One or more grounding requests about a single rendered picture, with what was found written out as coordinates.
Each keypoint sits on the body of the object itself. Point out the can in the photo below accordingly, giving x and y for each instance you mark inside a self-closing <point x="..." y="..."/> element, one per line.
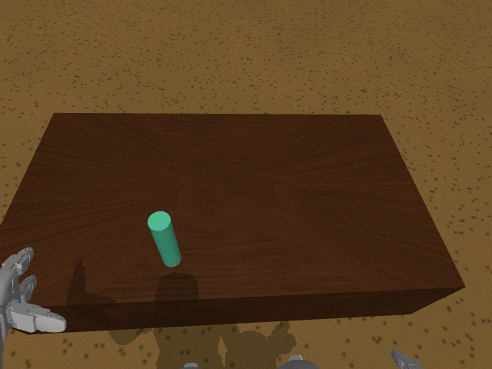
<point x="163" y="233"/>

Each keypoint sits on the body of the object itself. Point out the left robot hand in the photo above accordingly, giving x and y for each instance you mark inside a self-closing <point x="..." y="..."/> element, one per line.
<point x="14" y="297"/>

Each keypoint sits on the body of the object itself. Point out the right robot hand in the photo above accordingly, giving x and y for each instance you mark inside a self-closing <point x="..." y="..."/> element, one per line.
<point x="403" y="361"/>

